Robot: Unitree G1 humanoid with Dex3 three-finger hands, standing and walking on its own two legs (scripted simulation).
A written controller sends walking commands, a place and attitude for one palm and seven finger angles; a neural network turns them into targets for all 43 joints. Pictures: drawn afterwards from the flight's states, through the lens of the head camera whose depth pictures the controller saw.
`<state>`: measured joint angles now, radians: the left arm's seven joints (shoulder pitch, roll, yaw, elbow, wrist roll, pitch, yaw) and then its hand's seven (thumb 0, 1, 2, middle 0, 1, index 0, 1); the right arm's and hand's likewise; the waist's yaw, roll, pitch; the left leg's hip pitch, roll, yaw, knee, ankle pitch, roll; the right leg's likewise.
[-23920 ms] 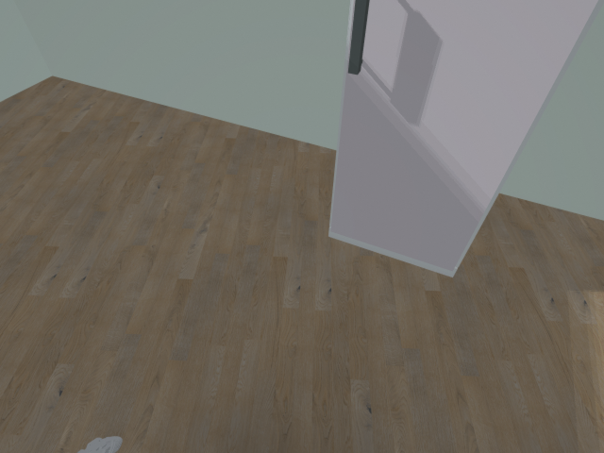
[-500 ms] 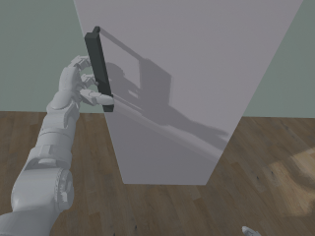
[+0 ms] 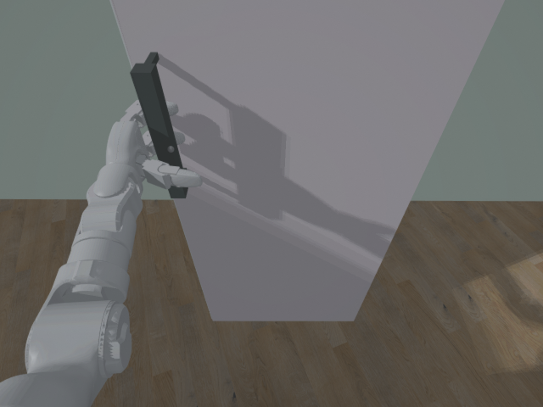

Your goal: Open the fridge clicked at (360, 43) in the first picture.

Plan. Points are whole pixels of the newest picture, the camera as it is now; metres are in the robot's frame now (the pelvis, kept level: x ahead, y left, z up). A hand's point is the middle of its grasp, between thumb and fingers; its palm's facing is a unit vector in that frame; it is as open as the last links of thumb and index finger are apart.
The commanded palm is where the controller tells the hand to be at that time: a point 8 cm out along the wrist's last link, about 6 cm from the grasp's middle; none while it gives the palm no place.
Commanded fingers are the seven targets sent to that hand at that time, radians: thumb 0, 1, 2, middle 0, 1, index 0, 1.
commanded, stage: slide the fingers in behind the handle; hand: left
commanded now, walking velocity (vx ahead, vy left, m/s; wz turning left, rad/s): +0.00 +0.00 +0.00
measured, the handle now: (167, 132) +0.50 +0.17 +0.16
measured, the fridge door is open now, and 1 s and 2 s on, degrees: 0 0 0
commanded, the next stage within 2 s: grip the handle and tug to test in 0.52 s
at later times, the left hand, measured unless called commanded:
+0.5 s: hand (174, 148) +0.45 +0.15 +0.17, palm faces +0.01 -1.00 +0.01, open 14.0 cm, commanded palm +0.42 +0.20 +0.16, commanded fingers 0.00 -0.50 0.30 -0.30 -1.20 -0.30 -1.20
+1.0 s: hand (170, 151) +0.44 +0.15 +0.17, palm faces +0.04 -1.00 +0.01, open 10.5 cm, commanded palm +0.41 +0.20 +0.16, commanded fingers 0.00 0.43 0.70 -0.40 -1.33 -0.40 -1.33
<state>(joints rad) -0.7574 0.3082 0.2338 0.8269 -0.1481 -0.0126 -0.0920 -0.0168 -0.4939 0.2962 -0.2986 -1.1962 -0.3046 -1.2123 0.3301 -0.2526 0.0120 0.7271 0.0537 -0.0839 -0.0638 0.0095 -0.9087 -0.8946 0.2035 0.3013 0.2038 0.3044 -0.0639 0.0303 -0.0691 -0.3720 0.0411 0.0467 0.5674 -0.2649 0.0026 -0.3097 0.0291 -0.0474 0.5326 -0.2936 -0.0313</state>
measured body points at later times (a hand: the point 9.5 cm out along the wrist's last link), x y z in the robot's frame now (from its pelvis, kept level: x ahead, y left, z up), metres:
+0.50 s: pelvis -0.01 +0.00 +0.00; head +0.01 +0.00 +0.45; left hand +0.44 +0.20 +0.17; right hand +0.08 -0.26 -0.11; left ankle +0.01 +0.12 -0.73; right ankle -0.01 -0.10 -0.73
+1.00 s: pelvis +0.00 +0.01 +0.00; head +0.00 +0.01 +0.45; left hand +0.43 +0.21 +0.17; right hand +0.09 -0.25 -0.11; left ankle +0.01 +0.12 -0.73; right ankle -0.01 -0.10 -0.73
